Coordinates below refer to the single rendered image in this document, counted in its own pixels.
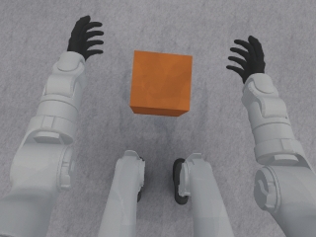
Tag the robot right hand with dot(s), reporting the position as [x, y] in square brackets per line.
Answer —
[254, 58]

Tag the robot right upper arm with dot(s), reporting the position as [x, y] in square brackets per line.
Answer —
[288, 193]

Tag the robot left upper arm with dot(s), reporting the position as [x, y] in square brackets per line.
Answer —
[41, 172]

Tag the right robot foot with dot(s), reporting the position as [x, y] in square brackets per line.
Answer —
[177, 167]

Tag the robot left forearm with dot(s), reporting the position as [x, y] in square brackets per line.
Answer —
[59, 104]

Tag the carton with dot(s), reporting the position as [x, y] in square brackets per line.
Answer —
[161, 83]

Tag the robot foot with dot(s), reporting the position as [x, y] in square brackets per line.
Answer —
[177, 167]
[139, 194]

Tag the robot right forearm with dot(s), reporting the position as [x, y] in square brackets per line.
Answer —
[270, 124]

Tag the left robot foot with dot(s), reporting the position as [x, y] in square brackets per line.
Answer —
[139, 194]

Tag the robot left hand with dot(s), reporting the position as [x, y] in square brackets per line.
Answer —
[79, 37]

